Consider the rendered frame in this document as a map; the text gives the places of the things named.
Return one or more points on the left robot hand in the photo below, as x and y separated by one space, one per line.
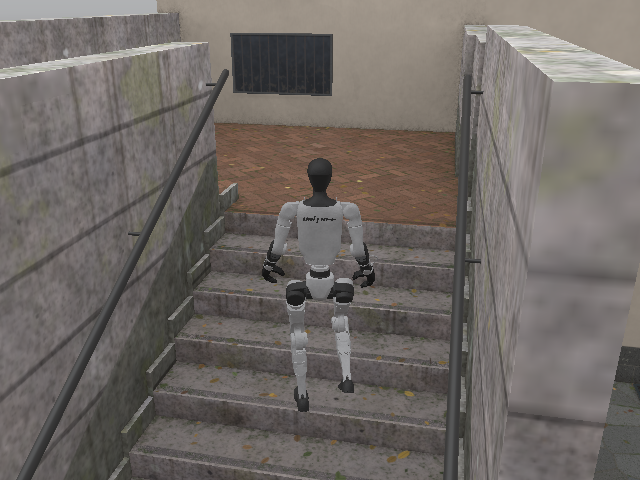
267 277

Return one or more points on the robot right shin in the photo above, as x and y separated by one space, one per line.
343 346

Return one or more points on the right robot hand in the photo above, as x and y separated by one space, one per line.
370 278

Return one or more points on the right robot upper arm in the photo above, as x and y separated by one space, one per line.
351 211

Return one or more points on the left robot upper arm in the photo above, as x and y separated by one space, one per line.
288 211

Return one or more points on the robot left forearm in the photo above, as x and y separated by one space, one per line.
271 259

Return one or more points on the robot right forearm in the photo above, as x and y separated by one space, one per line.
364 262

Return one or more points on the right robot thigh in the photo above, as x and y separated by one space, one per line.
343 296

